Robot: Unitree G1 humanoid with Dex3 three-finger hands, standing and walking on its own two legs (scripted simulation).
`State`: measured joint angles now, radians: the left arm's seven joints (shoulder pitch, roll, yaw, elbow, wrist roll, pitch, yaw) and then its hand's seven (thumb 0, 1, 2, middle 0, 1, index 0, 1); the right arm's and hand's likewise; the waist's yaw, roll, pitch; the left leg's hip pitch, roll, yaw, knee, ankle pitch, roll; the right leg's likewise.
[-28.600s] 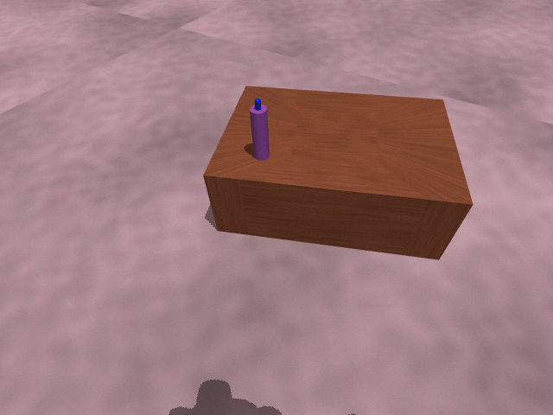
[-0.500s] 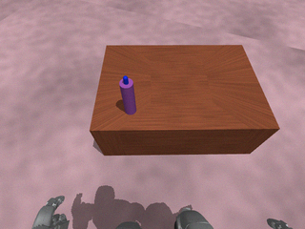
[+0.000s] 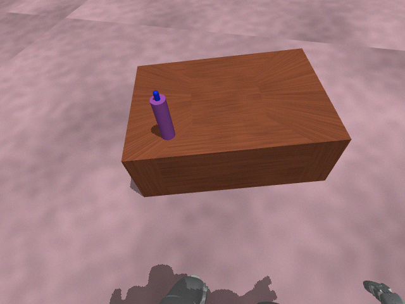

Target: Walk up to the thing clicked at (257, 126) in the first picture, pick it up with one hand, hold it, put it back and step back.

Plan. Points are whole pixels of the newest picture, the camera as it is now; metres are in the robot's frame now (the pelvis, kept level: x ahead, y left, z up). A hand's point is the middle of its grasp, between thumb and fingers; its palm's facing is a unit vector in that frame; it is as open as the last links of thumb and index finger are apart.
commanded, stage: step back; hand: left
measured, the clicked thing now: (162, 115) +0.83 +0.25 -0.27
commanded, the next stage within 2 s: stand in 1.74 s
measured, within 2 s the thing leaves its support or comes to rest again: neither
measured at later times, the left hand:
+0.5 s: hand out of the picture -0.08 +0.26 -0.15, palm faces +0.02 -0.92 -0.40, open 7.4 cm
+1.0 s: hand out of the picture -0.25 +0.27 -0.14, palm faces +0.11 -0.90 -0.41, open 7.4 cm
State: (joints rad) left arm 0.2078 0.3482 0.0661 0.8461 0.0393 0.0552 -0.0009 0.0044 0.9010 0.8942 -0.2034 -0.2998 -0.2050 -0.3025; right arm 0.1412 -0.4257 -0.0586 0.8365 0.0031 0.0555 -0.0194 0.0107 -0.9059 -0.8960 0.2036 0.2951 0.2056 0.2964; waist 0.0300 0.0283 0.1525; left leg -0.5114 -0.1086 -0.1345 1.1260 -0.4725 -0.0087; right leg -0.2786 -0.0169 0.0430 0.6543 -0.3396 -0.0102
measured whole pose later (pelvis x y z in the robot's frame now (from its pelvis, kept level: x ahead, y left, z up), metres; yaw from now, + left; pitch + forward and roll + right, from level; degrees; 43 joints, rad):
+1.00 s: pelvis -0.29 -0.03 +0.00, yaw +6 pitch -3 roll +1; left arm 0.20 0.43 0.07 0.95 0.02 0.03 -0.01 0.00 0.90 0.89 -0.20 -0.30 -0.20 -0.30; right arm 0.23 -0.35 -0.04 0.99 -0.04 0.01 0.02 0.01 -0.90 -0.90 0.20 0.30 0.21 0.30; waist 0.01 -0.03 0.08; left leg -0.21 -0.02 -0.02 0.59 -0.33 0.01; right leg -0.39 -0.02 0.05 0.86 -0.44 -0.01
